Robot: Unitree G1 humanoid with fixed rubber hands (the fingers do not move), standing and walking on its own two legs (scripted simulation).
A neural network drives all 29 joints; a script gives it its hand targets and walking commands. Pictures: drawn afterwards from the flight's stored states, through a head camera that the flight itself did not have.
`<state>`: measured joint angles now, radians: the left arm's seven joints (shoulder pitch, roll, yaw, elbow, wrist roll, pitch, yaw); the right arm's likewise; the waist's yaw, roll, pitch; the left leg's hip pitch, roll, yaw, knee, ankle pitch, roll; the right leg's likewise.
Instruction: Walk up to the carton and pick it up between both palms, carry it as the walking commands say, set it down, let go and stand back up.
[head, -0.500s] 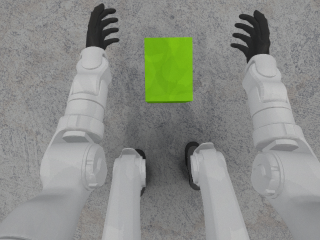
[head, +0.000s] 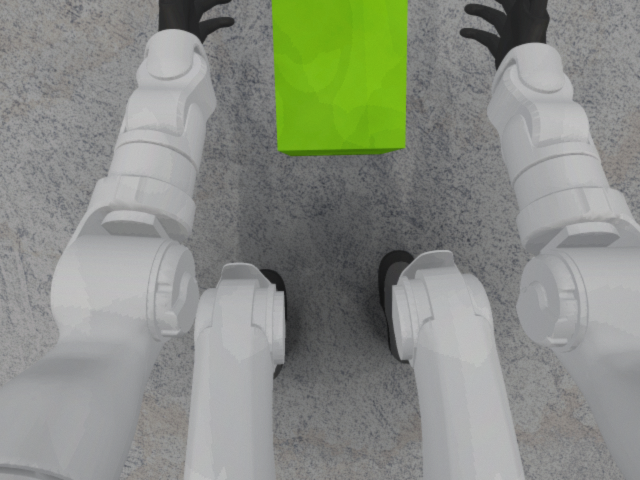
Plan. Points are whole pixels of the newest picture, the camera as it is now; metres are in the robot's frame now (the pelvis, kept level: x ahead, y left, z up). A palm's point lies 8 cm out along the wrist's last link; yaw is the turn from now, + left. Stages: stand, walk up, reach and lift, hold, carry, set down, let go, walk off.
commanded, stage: reach and lift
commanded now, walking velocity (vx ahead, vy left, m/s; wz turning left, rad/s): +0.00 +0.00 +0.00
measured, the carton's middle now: (337, 79) +0.53 -0.03 -0.33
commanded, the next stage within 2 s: none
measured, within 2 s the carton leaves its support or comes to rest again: leaves its support in 1.84 s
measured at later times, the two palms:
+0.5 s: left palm (208, 67) +0.54 +0.13 -0.25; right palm (475, 72) +0.51 -0.19 -0.25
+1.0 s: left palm (227, 65) +0.54 +0.11 -0.25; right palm (462, 66) +0.52 -0.17 -0.25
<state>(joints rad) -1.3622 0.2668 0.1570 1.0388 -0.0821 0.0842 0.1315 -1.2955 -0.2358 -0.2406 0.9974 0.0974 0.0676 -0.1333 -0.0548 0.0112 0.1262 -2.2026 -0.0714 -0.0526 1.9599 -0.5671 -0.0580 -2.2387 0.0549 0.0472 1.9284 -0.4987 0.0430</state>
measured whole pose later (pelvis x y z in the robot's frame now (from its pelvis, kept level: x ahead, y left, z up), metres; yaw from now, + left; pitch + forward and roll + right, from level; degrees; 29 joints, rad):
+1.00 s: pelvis -0.01 +0.00 -0.06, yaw +0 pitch +35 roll -1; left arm -1.54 0.29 0.02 1.19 -0.15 0.03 0.11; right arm -1.51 -0.28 -0.17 1.22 0.17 0.00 -0.10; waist -0.06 0.00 0.44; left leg -2.23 -0.07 -0.04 2.20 -0.59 -0.05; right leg -2.25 0.02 0.02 2.17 -0.53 0.04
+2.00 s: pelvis +0.00 +0.01 -0.07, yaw +1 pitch +37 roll -1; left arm -1.41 0.14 0.24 1.02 0.05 0.16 0.15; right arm -1.36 -0.17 -0.32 0.98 0.00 0.17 -0.09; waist -0.07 0.02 0.32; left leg -2.24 -0.12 -0.06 2.23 -0.63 -0.06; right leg -2.24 0.07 0.06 2.20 -0.59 0.08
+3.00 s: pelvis +0.00 +0.00 +0.00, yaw +1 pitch +43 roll +0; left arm -1.25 0.00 0.38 0.83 0.20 0.27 0.21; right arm -1.18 0.03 -0.47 0.70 -0.20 0.30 -0.15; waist -0.06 0.04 0.03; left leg -2.14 -0.16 -0.09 1.97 -0.57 -0.08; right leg -2.16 0.11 0.09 1.95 -0.53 0.09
